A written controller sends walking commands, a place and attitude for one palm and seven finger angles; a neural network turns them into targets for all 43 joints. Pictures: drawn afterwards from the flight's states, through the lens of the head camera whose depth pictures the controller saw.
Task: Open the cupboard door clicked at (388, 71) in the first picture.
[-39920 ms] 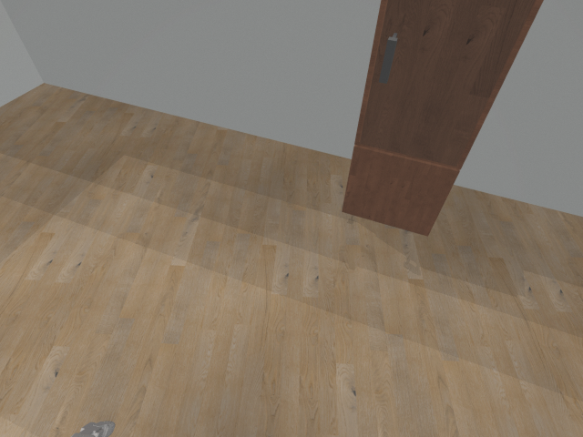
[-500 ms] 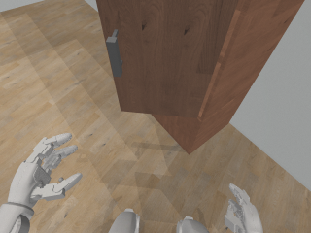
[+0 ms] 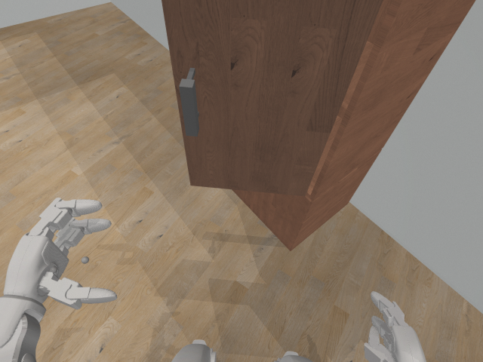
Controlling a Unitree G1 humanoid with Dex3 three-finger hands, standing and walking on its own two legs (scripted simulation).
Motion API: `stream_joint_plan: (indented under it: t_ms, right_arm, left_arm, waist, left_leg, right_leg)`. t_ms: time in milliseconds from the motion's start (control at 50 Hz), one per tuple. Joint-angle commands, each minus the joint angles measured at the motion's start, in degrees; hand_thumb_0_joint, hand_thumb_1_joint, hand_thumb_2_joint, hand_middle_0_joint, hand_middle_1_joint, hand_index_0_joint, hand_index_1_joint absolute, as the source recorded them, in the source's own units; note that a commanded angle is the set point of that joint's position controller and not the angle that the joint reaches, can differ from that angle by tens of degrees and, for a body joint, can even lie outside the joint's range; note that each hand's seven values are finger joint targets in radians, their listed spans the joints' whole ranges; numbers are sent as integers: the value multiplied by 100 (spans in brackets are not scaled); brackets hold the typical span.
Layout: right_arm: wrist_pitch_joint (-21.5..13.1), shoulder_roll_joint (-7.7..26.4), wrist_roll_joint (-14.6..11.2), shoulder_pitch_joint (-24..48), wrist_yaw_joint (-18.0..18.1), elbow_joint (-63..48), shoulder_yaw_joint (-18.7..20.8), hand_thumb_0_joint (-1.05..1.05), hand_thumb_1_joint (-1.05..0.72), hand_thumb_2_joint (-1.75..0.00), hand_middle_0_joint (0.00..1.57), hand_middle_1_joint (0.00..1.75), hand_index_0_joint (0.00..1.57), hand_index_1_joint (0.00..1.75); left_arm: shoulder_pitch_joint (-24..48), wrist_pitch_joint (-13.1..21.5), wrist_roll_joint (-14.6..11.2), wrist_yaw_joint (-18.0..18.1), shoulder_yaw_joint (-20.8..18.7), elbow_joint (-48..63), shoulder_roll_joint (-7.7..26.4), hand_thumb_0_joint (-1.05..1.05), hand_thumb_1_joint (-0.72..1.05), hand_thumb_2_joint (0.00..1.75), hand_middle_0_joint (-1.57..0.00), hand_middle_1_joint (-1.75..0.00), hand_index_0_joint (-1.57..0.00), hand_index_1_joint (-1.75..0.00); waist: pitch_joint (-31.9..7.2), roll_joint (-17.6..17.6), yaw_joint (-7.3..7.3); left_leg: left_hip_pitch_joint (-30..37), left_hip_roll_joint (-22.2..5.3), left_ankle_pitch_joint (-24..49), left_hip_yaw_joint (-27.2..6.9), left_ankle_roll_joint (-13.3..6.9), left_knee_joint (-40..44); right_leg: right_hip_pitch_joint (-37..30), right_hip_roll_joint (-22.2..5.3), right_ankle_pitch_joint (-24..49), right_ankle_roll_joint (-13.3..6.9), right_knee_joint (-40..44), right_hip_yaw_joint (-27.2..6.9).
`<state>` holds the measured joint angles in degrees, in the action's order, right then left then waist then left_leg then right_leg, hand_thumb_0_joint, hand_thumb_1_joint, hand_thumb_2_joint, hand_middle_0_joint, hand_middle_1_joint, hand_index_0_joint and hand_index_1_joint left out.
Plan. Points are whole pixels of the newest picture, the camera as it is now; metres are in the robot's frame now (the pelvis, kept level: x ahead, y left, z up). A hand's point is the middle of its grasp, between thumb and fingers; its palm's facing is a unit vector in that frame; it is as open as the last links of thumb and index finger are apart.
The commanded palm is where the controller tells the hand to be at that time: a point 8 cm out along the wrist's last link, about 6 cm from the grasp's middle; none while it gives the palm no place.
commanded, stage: raise the hand with hooked fingers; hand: left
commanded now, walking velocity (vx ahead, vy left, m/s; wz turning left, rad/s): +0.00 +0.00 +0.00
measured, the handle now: (192, 102) +0.60 +0.15 +0.07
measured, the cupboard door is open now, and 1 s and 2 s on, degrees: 46 46 46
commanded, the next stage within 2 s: move the hooked fingers beside the handle in 0.92 s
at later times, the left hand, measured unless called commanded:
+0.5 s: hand (64, 212) +0.30 +0.28 +0.09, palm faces +0.00 -1.00 -0.04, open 14.0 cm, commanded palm +0.27 +0.33 +0.09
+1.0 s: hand (74, 217) +0.30 +0.27 +0.09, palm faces +0.00 -1.00 -0.03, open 14.0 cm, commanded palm +0.27 +0.31 +0.09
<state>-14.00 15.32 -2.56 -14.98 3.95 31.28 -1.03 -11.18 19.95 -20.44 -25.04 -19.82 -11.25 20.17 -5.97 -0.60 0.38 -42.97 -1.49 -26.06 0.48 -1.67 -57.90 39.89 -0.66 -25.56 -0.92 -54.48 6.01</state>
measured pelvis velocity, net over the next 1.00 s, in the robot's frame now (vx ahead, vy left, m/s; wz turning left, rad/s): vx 0.01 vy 0.00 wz -0.01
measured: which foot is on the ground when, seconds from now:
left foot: down 0.00-1.00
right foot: down 0.00-1.00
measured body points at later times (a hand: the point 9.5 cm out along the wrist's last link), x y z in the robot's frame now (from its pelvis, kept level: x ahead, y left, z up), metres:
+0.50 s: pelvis +0.01 +0.01 +0.01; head +0.06 +0.02 +0.46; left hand +0.30 +0.34 +0.10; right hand +0.16 -0.25 -0.06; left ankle +0.03 +0.10 -0.68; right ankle +0.02 -0.12 -0.68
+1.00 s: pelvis +0.01 +0.00 +0.02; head +0.05 +0.00 +0.46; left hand +0.29 +0.32 +0.10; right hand +0.16 -0.25 -0.06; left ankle +0.03 +0.10 -0.68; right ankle +0.02 -0.12 -0.68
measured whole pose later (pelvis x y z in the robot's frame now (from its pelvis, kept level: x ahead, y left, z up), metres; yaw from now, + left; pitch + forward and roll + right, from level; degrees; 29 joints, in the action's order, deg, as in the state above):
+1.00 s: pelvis +0.01 +0.00 +0.02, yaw +0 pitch +10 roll -2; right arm -10.4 15.5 -2.8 -16.4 4.6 31.5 -2.5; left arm 2.4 15.5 -20.9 -30.5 -24.8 -24.7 24.4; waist -5.3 -1.3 0.4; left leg -37.7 -1.6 -23.9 1.1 -1.4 -51.9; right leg 35.1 -0.2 -23.3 -1.1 -48.7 5.3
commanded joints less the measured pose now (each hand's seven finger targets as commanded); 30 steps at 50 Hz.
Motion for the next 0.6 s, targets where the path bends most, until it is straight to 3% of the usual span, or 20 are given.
stream_joint_plan:
  t_ms: [0, 40, 80, 100, 160, 220, 240, 300, 340, 400, 440, 480, 580]
  right_arm:
    - [-264, 864, -21, 117, 76, -808, 287, 0, -90, -90, 20, 30, 20, 30]
    - [-257, 869, -21, 116, 84, -816, 279, 0, -90, -90, 20, 30, 20, 30]
    - [-238, 873, -11, 101, 92, -825, 253, 0, -90, -90, 20, 30, 20, 30]
    - [-222, 879, -18, 80, 100, -809, 255, 0, -90, -90, 20, 30, 20, 30]
    - [-202, 902, 3, 75, 117, -786, 240, 0, -90, -90, 20, 30, 20, 30]
    - [-179, 891, -6, 67, 124, -782, 238, 0, -90, -90, 20, 30, 20, 30]
    - [-163, 900, -17, 44, 137, -775, 241, 0, -90, -90, 20, 30, 20, 30]
    - [-131, 909, -9, 27, 142, -752, 225, 0, -90, -90, 20, 30, 20, 30]
    - [-108, 923, -11, 25, 162, -746, 235, 0, -90, -90, 20, 30, 20, 30]
    - [-57, 950, -17, -26, 170, -730, 228, 0, -90, -90, 20, 30, 20, 30]
    - [-67, 930, -30, -46, 145, -758, 253, 0, -90, -90, 20, 30, 20, 30]
    - [-43, 951, -22, -106, 112, -783, 264, 0, -90, -90, 20, 30, 20, 30]
    - [28, 956, -6, -91, 75, -806, 278, 0, -90, -90, 20, 30, 20, 30]
  left_arm:
    - [966, 120, -131, -100, -557, 916, 1197, 0, -50, 30, -30, -120, -30, -120]
    - [1135, 64, -127, -119, -610, 868, 1272, 0, -50, 30, -30, -120, -30, -120]
    - [1369, 6, -134, -193, -653, 835, 1369, 0, -50, 30, -30, -120, -30, -120]
    - [1424, -35, -119, -215, -651, 722, 1370, 0, -50, 30, -30, -120, -30, -120]
    - [1699, -115, -153, -288, -769, 555, 1520, 0, -50, 30, -30, -120, -30, -120]
    - [1922, -147, -139, -342, -843, 541, 1637, 0, -50, 30, -30, -120, -30, -120]
    - [1921, -176, -128, -351, -834, 417, 1626, 0, -50, 30, -30, -120, -30, -120]
    - [2205, -212, -156, -439, -960, 305, 1816, 0, -50, 30, -30, -120, -30, -120]
    - [2295, -253, -187, -474, -1000, 84, 1837, 0, -50, 30, -30, -120, -30, -120]
    - [2565, -297, -193, -573, -1041, -122, 1959, 0, -50, 30, -30, -120, -30, -120]
    - [2403, -286, -199, -609, -926, -75, 1818, 0, -50, 30, -30, -120, -30, -120]
    - [2230, -307, -190, -646, -941, -179, 1829, 0, -50, 30, -30, -120, -30, -120]
    - [2314, -240, -259, -579, -1122, -228, 1936, 0, -50, 30, -30, -120, -30, -120]
  waist:
    - [-1056, -612, -21]
    - [-1079, -465, -9]
    - [-1159, -633, -18]
    - [-1123, -481, 10]
    - [-1125, -447, -16]
    - [-1323, -641, -34]
    - [-1249, -455, -6]
    - [-1339, -675, -45]
    - [-1252, -429, -29]
    - [-1269, -537, -22]
    - [-1369, -642, -44]
    - [-1413, -418, -50]
    - [-1270, -346, -63]
  left_leg:
    - [1114, 111, 1117, -366, 72, 1200]
    - [1178, 98, 1127, -407, 79, 1250]
    - [1333, 103, 1383, -399, 96, 1257]
    - [1350, 84, 1385, -422, 99, 1276]
    - [1351, 107, 1531, -409, 104, 1274]
    - [1553, 94, 1620, -409, 125, 1345]
    - [1561, 73, 1675, -433, 124, 1369]
    - [1642, 98, 1821, -378, 133, 1379]
    - [1542, 101, 1669, -375, 116, 1415]
    - [1609, 108, 1779, -350, 108, 1443]
    - [1740, 107, 1944, -351, 115, 1449]
    - [1729, 96, 2183, -332, 100, 1422]
    - [1471, 139, 1873, -234, 75, 1409]
  right_leg:
    - [-467, 207, 724, -75, 840, -199]
    - [-497, 206, 737, -71, 876, -172]
    - [-557, 225, 952, -98, 859, -170]
    - [-531, 232, 949, -88, 883, -150]
    - [-663, 238, 1115, -111, 904, -160]
    - [-686, 210, 1141, -99, 948, -166]
    - [-664, 223, 1167, -94, 965, -141]
    - [-808, 218, 1325, -111, 1000, -182]
    - [-815, 215, 1245, -92, 1060, -184]
    - [-873, 218, 1357, -111, 1109, -211]
    - [-882, 206, 1443, -111, 1122, -208]
    - [-964, 234, 1659, -106, 1099, -203]
    - [-1021, 222, 1568, -95, 1151, -269]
